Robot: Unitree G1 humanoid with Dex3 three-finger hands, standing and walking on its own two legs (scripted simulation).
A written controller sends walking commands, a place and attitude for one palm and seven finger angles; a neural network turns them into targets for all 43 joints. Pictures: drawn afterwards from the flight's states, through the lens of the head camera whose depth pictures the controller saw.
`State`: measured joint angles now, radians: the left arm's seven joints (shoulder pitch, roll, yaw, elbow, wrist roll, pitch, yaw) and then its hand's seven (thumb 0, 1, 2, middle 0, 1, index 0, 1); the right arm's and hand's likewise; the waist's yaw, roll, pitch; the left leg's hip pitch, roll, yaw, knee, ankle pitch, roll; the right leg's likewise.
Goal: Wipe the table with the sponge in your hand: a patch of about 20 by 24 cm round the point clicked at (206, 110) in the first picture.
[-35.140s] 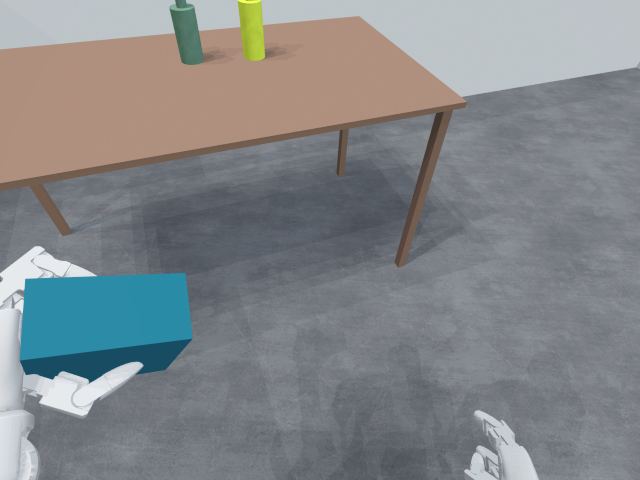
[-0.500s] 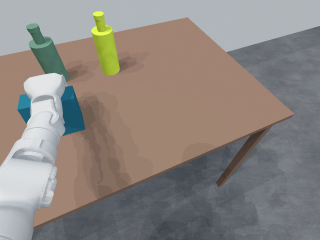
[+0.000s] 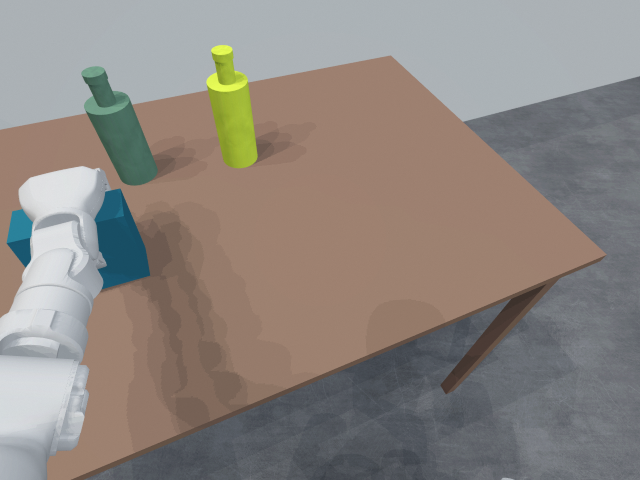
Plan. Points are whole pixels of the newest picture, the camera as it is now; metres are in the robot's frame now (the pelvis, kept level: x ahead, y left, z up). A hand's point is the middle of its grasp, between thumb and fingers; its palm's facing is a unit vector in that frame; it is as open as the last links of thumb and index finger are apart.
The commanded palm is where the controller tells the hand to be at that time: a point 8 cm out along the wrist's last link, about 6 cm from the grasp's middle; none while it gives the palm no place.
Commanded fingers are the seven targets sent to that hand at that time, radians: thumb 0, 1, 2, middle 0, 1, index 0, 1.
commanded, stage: slide back across to the first lane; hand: left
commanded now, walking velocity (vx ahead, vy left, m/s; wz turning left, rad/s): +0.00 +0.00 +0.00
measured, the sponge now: (92, 255) +0.41 +0.33 +0.02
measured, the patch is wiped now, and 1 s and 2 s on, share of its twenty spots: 1.00 1.00 1.00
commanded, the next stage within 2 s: wipe back along the first lane in 0.08 s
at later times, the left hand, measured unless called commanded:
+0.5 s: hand (66, 257) +0.37 +0.33 +0.07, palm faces -0.04 -0.02 -1.00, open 10.2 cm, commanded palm +0.34 +0.31 +0.10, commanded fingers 0.00 0.10 1.30 -1.20 -1.60 -1.20 -1.60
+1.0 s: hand (68, 276) +0.35 +0.32 +0.07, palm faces -0.03 -0.01 -1.00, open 10.2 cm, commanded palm +0.30 +0.29 +0.09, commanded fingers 0.00 0.10 1.30 -1.20 -1.60 -1.20 -1.60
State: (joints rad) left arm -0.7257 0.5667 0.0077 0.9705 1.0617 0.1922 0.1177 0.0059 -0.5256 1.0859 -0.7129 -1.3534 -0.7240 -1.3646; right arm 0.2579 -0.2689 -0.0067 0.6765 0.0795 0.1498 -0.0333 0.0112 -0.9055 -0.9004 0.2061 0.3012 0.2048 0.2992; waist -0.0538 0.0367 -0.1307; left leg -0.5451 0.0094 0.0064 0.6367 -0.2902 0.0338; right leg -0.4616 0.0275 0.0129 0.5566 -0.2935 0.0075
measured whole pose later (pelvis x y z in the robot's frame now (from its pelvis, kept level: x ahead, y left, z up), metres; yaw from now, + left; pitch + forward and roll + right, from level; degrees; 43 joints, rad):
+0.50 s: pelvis +0.02 +0.00 +0.00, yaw +1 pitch +9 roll -2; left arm -0.45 0.52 -0.01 0.64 1.00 0.24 0.11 -0.01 -0.49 1.07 -0.67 -1.38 -0.68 -1.40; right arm 0.18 -0.27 -0.01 0.65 0.09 0.17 -0.02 0.01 -0.91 -0.90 0.21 0.30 0.20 0.30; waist 0.01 0.06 -0.13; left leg -0.46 0.00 -0.01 0.61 -0.30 0.03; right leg -0.37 0.02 -0.01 0.53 -0.31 0.00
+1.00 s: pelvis +0.01 -0.01 +0.00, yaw +1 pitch +7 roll -1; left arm -0.30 0.50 -0.02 0.46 0.98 0.27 0.11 -0.01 -0.47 1.07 -0.65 -1.40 -0.66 -1.42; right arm 0.18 -0.28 0.00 0.63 0.09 0.16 -0.03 0.01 -0.91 -0.90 0.20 0.30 0.20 0.30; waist 0.03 0.07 -0.11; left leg -0.43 0.00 -0.01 0.60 -0.30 0.03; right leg -0.34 0.02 0.00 0.53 -0.32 0.00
